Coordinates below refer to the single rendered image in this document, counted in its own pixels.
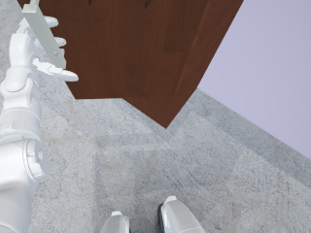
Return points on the cupboard door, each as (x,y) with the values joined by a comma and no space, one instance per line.
(124,48)

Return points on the left robot thigh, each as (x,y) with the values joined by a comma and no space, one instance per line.
(116,224)

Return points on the robot left forearm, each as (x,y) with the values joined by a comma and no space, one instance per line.
(21,113)

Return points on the left robot upper arm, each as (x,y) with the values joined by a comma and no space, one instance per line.
(23,164)

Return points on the left robot hand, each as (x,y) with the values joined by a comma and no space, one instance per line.
(23,52)

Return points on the handle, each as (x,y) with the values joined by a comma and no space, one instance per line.
(39,25)

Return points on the robot left shin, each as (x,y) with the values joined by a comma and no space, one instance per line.
(116,213)

